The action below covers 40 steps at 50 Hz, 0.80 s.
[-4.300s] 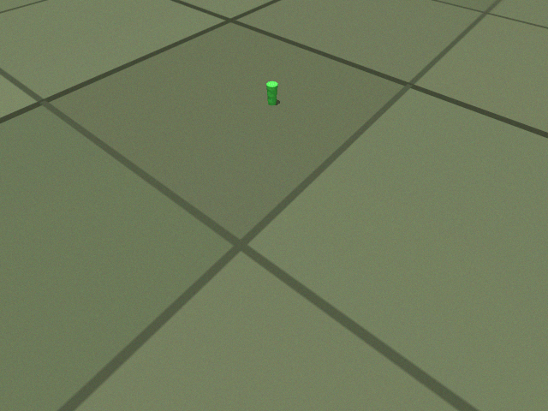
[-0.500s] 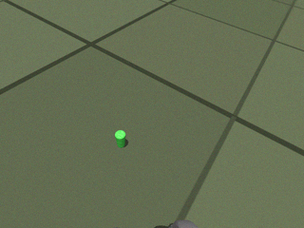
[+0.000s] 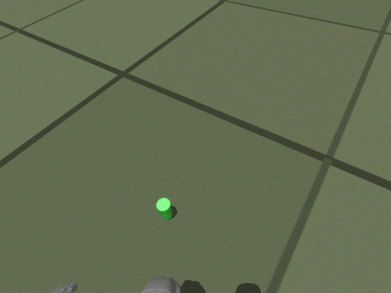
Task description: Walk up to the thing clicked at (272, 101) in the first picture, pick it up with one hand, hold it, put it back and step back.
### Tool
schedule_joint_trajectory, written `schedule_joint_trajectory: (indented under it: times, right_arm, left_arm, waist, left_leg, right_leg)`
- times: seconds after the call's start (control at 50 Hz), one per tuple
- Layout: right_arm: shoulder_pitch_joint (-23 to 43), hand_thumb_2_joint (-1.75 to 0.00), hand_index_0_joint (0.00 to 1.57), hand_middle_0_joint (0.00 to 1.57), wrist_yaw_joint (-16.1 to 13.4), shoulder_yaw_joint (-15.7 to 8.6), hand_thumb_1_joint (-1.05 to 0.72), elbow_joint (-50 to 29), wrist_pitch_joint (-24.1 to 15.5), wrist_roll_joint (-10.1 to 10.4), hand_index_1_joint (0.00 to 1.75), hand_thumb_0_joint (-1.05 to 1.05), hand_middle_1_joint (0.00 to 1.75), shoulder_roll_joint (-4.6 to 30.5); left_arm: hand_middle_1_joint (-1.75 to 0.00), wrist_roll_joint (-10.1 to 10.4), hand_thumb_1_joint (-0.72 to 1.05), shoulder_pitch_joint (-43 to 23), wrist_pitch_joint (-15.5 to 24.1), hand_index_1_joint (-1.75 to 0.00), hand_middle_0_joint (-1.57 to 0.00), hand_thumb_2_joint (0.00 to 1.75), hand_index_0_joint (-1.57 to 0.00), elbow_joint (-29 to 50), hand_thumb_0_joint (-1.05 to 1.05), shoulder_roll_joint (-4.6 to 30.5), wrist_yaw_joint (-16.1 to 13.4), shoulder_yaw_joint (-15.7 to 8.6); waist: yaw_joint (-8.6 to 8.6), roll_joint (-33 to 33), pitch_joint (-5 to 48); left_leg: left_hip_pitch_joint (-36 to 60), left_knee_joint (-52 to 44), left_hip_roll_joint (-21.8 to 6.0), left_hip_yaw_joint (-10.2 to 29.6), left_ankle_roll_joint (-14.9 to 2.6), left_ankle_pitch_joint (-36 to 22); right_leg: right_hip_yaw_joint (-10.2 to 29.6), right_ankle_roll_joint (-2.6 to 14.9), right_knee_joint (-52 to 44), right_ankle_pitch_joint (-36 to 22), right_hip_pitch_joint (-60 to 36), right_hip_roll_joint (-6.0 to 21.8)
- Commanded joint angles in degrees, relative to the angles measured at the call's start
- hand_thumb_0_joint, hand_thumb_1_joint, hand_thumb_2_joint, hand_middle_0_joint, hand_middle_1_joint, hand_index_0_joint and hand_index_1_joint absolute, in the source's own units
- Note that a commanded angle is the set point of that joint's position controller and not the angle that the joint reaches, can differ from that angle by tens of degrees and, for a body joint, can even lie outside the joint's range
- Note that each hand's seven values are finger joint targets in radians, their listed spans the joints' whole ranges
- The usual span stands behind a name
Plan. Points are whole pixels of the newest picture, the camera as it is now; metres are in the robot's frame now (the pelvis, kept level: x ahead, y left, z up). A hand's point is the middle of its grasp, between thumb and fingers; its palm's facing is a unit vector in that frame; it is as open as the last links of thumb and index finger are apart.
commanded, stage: walk up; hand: left
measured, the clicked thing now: (165, 210) +0.58 +0.23 -0.70
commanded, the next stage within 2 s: stand in 1.68 s
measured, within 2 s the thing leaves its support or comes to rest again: neither
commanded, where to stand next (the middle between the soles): +0.24 +0.02 m, yaw +0 degrees
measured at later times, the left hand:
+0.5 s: hand (78, 273) +0.19 +0.31 -0.16, palm faces -0.05 -0.93 -0.35, open 7.4 cm
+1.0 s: hand (100, 238) +0.26 +0.27 -0.14, palm faces -0.02 -0.94 -0.33, open 7.4 cm
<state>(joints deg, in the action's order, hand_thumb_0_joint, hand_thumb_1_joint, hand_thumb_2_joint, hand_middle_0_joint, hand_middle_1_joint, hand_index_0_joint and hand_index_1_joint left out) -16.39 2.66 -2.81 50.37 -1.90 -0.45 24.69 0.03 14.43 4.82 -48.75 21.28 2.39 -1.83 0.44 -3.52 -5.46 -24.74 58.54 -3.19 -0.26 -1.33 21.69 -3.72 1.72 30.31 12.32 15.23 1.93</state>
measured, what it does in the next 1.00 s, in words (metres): walks ahead: left foot, then right foot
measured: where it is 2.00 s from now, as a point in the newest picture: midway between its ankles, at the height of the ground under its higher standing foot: outside the picture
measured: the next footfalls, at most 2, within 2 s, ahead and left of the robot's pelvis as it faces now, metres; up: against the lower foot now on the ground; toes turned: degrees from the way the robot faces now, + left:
left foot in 0.22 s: +0.21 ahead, +0.16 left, +0.00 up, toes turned +3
right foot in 0.58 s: +0.23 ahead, -0.11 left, +0.00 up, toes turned -2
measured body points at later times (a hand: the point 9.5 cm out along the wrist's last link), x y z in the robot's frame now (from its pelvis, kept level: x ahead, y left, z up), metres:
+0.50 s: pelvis +0.13 +0.04 -0.01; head +0.16 +0.06 +0.44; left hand +0.19 +0.36 -0.14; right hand +0.21 -0.27 -0.11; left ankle +0.18 +0.15 -0.73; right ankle +0.18 -0.11 -0.71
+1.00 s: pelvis +0.15 +0.02 +0.01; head +0.16 +0.02 +0.46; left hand +0.26 +0.32 -0.12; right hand +0.23 -0.28 -0.13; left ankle +0.18 +0.15 -0.73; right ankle +0.19 -0.11 -0.73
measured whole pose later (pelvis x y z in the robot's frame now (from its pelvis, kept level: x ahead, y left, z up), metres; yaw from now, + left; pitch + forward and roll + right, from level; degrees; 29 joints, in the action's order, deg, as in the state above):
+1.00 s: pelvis +0.15 +0.02 +0.01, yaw +0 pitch -3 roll +0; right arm -5.0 1.0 0.6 65.1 -0.9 -0.2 20.8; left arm 0.4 2.4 0.7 -63.4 19.9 0.8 0.4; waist -0.1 -0.2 -3.6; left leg -10.6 24.4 -1.9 -3.0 0.8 11.1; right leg -1.8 -0.9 25.2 10.3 12.2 2.3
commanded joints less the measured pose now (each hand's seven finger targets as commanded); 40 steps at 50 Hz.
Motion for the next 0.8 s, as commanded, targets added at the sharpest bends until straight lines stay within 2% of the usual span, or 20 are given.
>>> schedule_joint_trajectory:
  times: [0.0,0.1,0.14,0.18,0.2,0.22,0.24,0.28,0.32,0.34,0.46,0.5,0.54,0.56,0.58,0.6,0.64,0.66,0.7,0.78]
  right_arm:
    - [-2.90,-0.90,0.20,0.20,0.58,-3.30,-0.90,-3.37,-0.95,-0.51,0.30,0.00,0.30,9.42]
    - [1.43,-0.90,0.20,0.20,1.12,-3.93,-0.90,-4.29,-2.03,-0.81,0.30,0.00,0.30,9.14]
    - [0.50,-0.90,0.20,0.20,0.85,-3.99,-0.90,-3.37,-2.39,-0.75,0.30,0.00,0.30,8.83]
    - [-4.13,-0.90,0.20,0.20,-0.08,-4.50,-0.90,-1.71,-2.88,-1.01,0.30,0.00,0.30,9.79]
    - [-6.63,-0.90,0.20,0.20,-0.93,-4.83,-0.90,-1.02,-3.25,-1.00,0.30,0.00,0.30,11.74]
    - [-8.53,-0.90,0.20,0.20,-1.45,-5.70,-0.90,-2.21,-3.67,-1.45,0.30,0.00,0.30,16.54]
    - [-8.35,-0.90,0.20,0.20,-1.39,-6.26,-0.90,-2.78,-3.37,-0.09,0.30,0.00,0.30,19.22]
    - [-4.49,-0.90,0.20,0.20,-1.94,-5.12,-0.90,-3.72,-3.12,0.41,0.30,0.00,0.30,15.35]
    - [-2.64,-0.90,0.20,0.20,-2.51,-4.41,-0.90,-4.21,-3.25,0.39,0.30,0.00,0.30,13.97]
    - [-1.05,-0.90,0.20,0.20,-2.68,-4.08,-0.90,-4.30,-3.17,0.33,0.30,0.00,0.30,13.51]
    - [3.77,-0.90,0.20,0.20,-3.22,-2.45,-0.90,-4.84,-1.89,0.11,0.30,0.00,0.30,12.01]
    - [5.86,-0.90,0.20,0.20,-3.18,-2.21,-0.90,-4.85,-1.06,0.69,0.30,0.00,0.30,11.81]
    - [6.67,-0.90,0.20,0.20,-2.96,-0.84,-0.90,-4.22,-0.27,1.17,0.30,0.00,0.30,8.78]
    - [5.10,-0.90,0.20,0.20,-2.86,-0.04,-0.90,-3.84,-0.08,1.47,0.30,0.00,0.30,6.55]
    - [4.89,-0.90,0.20,0.20,-3.21,-0.34,-0.90,-2.31,0.49,1.47,0.30,0.00,0.30,6.64]
    - [4.31,-0.90,0.20,0.20,-3.46,-0.92,-0.90,0.16,0.77,1.27,0.30,0.00,0.30,8.33]
    - [4.97,-0.90,0.20,0.20,-3.09,-0.85,-0.90,2.54,0.05,1.38,0.30,0.00,0.30,9.35]
    - [6.94,-0.90,0.20,0.20,-2.96,-0.74,-0.90,3.07,-0.23,1.11,0.30,0.00,0.30,10.16]
    - [9.71,-0.90,0.20,0.20,-2.51,0.05,-0.90,4.07,-0.54,1.13,0.30,0.00,0.30,10.09]
    - [10.83,-0.90,0.20,0.20,-2.48,0.86,-0.90,7.65,-0.56,0.85,0.30,0.00,0.30,8.80]
  left_arm:
    - [-0.30,-0.52,0.90,3.58,1.15,-0.30,-0.20,0.90,-0.20,3.87,0.00,17.12,-1.01,-5.45]
    - [-0.30,-0.74,0.90,3.43,0.75,-0.30,-0.20,0.90,-0.20,5.23,0.00,18.22,-0.36,-5.47]
    - [-0.30,-0.62,0.90,1.66,0.32,-0.30,-0.20,0.90,-0.20,5.44,0.00,18.28,-0.49,-5.08]
    - [-0.30,-0.63,0.90,0.80,-0.21,-0.30,-0.20,0.90,-0.20,5.44,0.00,15.97,-0.83,-3.77]
    - [-0.30,-0.45,0.90,2.80,-0.53,-0.30,-0.20,0.90,-0.20,5.37,0.00,12.42,-1.08,-2.22]
    - [-0.30,0.48,0.90,4.98,-0.56,-0.30,-0.20,0.90,-0.20,5.66,0.00,8.52,-1.09,-1.19]
    - [-0.30,0.11,0.90,6.35,-1.27,-0.30,-0.20,0.90,-0.20,3.56,0.00,13.82,-2.17,-2.89]
    - [-0.30,0.03,0.90,5.66,-1.84,-0.30,-0.20,0.90,-0.20,1.88,0.00,15.27,-2.66,-2.97]
    - [-0.30,0.29,0.90,7.51,-1.98,-0.30,-0.20,0.90,-0.20,0.30,0.00,14.44,-2.50,-2.91]
    - [-0.30,0.17,0.90,8.35,-2.28,-0.30,-0.20,0.90,-0.20,-0.50,0.00,14.09,-2.34,-2.80]
    - [-0.30,0.15,0.90,4.85,-3.07,-0.30,-0.20,0.90,-0.20,-2.38,0.00,11.18,-2.69,-2.59]
    - [-0.30,0.08,0.90,5.42,-3.07,-0.30,-0.20,0.90,-0.20,-3.83,0.00,11.22,-2.91,-2.75]
    - [-0.30,-0.54,0.90,2.90,-2.43,-0.30,-0.20,0.90,-0.20,-4.04,0.00,12.94,-3.16,-3.09]
    - [-0.30,-1.09,0.90,0.90,-1.83,-0.30,-0.20,0.90,-0.20,-3.43,0.00,15.58,-3.31,-3.44]
    - [-0.30,-0.39,0.90,-3.60,-1.88,-0.30,-0.20,0.90,-0.20,-3.08,0.00,18.30,-3.14,-3.29]
    - [-0.30,-0.36,0.90,-7.83,-1.99,-0.30,-0.20,0.90,-0.20,-2.43,0.00,17.73,-2.99,-2.78]
    - [-0.30,-0.11,0.90,-9.21,-2.26,-0.30,-0.20,0.90,-0.20,-3.63,0.00,14.43,-3.00,-1.41]
    - [-0.30,0.01,0.90,-8.45,-2.47,-0.30,-0.20,0.90,-0.20,-4.46,0.00,12.75,-2.88,-0.97]
    - [-0.30,-0.17,0.90,-7.22,-2.49,-0.30,-0.20,0.90,-0.20,-6.83,0.00,12.89,-2.59,-1.09]
    - [-0.30,0.29,0.90,-10.64,-2.37,-0.30,-0.20,0.90,-0.20,-8.45,0.00,12.52,-2.63,-0.76]
  waist:
    - [0.99,13.58,1.65]
    - [1.68,12.16,1.43]
    - [0.10,10.34,1.34]
    - [-3.11,6.68,3.11]
    - [-4.18,-1.60,5.50]
    - [-4.14,-14.52,6.95]
    - [-3.96,-10.65,6.11]
    - [-1.82,-2.63,3.54]
    - [-0.28,-5.06,5.17]
    - [0.33,-5.53,5.26]
    - [0.05,-6.65,6.80]
    - [1.20,-4.85,8.91]
    - [1.74,-0.60,8.02]
    - [0.45,7.12,8.10]
    - [-1.10,11.66,6.68]
    - [-2.12,10.70,5.22]
    - [-2.53,8.14,6.48]
    - [-1.36,7.23,6.14]
    - [0.33,8.62,7.06]
    - [-0.34,6.23,7.90]
  left_leg:
    - [-4.57,-9.35,-2.43,-0.62,1.70,-4.19]
    - [2.46,-20.36,-1.60,-2.26,1.56,-9.17]
    - [8.19,-24.15,-0.36,-3.31,1.08,-11.33]
    - [17.74,-26.11,1.49,-3.49,0.00,-9.44]
    - [22.70,-32.55,-2.10,3.41,-1.95,-4.28]
    - [26.02,-41.14,-15.18,25.30,-6.50,-2.29]
    - [23.83,-42.55,-21.42,34.26,-12.93,-4.80]
    - [18.57,-40.17,-17.60,23.57,-12.68,-15.93]
    - [18.24,-36.50,-14.53,14.19,-10.80,-27.12]
    - [14.58,-36.44,-13.16,10.74,-10.49,-27.33]
    - [7.99,-30.77,-11.75,5.27,-10.11,-35.41]
    - [6.20,-27.19,-10.59,4.34,-8.81,-28.78]
    - [0.78,-24.80,-7.93,3.95,-4.23,-15.44]
    - [-0.97,-20.40,-4.69,1.88,-1.65,-8.89]
    - [5.18,-17.24,0.89,-0.66,0.01,2.68]
    - [11.09,-17.81,0.09,0.11,0.00,3.53]
    - [13.42,-27.23,-2.55,2.61,-0.88,-6.02]
    - [11.41,-30.98,-4.87,6.12,-1.91,-6.45]
    - [7.99,-31.77,-5.69,6.50,-2.64,-7.02]
    - [12.63,-34.37,-3.72,3.66,-0.91,-11.28]
  right_leg:
    - [11.14,11.50,-15.89,3.58,-1.82,12.03]
    - [11.28,10.72,-14.80,13.93,2.57,12.84]
    - [9.36,9.68,-11.22,13.78,5.73,12.05]
    - [7.08,7.27,-1.86,8.10,10.41,10.16]
    - [3.56,4.70,9.72,1.59,12.18,6.93]
    - [-1.13,0.07,25.47,9.25,19.65,-1.57]
    - [3.25,0.61,30.83,20.44,20.78,-1.67]
    - [8.11,1.03,34.30,17.64,18.97,0.63]
    - [7.95,0.86,29.88,14.41,16.07,2.77]
    - [7.04,0.25,27.93,12.33,13.15,2.71]
    - [2.02,-1.07,12.98,6.05,2.24,0.92]
    - [0.93,-0.70,6.81,0.72,-2.93,-0.25]
    - [4.51,0.97,-0.91,-4.09,-7.68,1.41]
    - [15.50,3.22,-4.67,-6.71,-7.35,9.35]
    - [24.27,9.07,-8.85,-2.39,3.83,16.75]
    - [23.05,9.73,-7.70,-0.96,8.52,16.31]
    - [13.27,3.67,-3.92,-3.31,7.12,9.68]
    - [10.50,1.50,-2.55,-1.98,5.43,6.72]
    - [9.08,0.65,-3.84,-0.40,-1.42,5.07]
    - [10.26,1.12,-6.38,-4.40,-2.14,6.93]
